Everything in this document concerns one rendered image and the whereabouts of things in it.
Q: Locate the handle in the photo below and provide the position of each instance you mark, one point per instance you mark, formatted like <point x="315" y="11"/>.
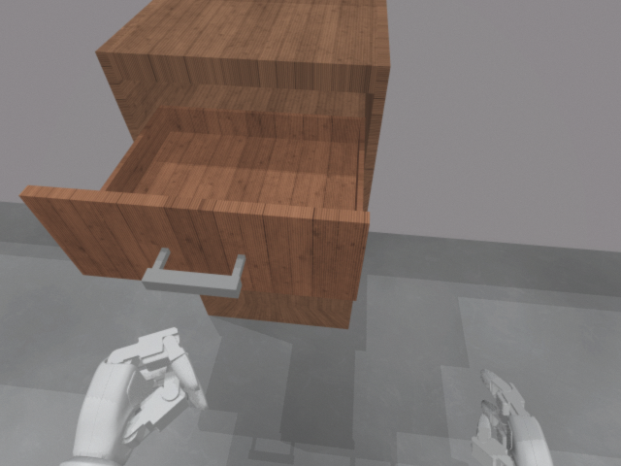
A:
<point x="156" y="278"/>

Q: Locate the robot right hand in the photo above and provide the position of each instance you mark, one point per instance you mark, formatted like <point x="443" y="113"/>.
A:
<point x="519" y="434"/>

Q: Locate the cabinet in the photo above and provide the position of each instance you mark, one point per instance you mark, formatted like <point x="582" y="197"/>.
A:
<point x="315" y="57"/>

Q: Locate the robot left hand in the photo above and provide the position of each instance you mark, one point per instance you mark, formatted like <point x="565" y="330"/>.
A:
<point x="108" y="427"/>

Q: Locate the drawer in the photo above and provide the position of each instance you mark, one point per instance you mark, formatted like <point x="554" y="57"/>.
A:
<point x="285" y="190"/>

